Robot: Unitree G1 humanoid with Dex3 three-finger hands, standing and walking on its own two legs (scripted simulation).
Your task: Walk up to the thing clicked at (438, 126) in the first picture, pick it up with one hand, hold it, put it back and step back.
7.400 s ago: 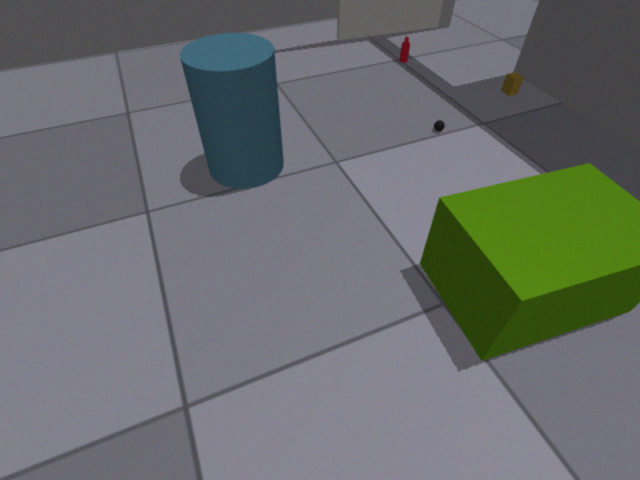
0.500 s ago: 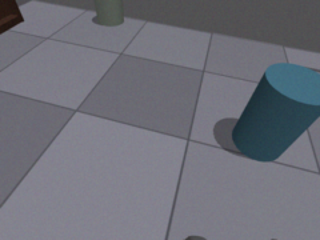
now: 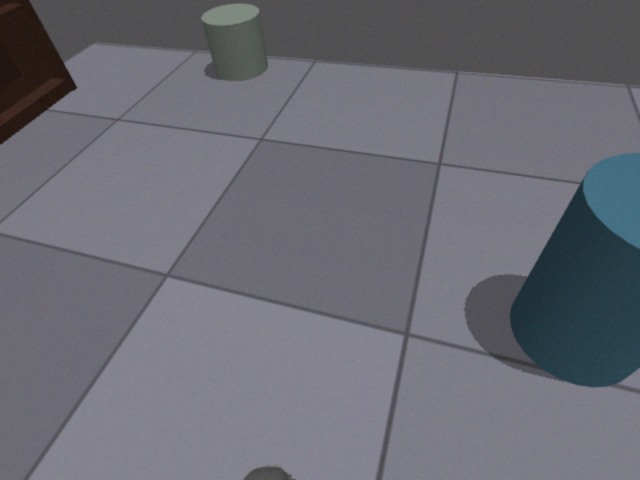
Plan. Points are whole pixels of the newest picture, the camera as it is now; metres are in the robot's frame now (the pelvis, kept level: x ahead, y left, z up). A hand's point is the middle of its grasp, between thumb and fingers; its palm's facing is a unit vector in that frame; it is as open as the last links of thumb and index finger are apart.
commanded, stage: walk up
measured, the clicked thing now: out of the picture +0.29 -1.80 -0.74
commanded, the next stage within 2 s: none
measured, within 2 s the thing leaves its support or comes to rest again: neither
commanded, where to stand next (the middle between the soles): +0.62 +0.03 m, yaw +0 degrees
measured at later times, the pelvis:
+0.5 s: pelvis +0.20 +0.03 +0.00, yaw +0 degrees
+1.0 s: pelvis +0.38 +0.00 -0.01, yaw +2 degrees
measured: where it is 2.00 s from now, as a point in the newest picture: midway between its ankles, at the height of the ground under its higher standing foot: (335, 375)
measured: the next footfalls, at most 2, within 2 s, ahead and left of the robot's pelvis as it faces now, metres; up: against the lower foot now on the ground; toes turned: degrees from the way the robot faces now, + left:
left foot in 0.20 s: +0.25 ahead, +0.15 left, +0.00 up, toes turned +7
right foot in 0.64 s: +0.40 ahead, -0.12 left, +0.00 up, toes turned -5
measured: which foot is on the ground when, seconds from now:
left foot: up 0.00-0.18, down 0.20-0.66, up 0.68-1.00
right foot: down 0.00-0.22, up 0.24-0.62, down 0.64-1.00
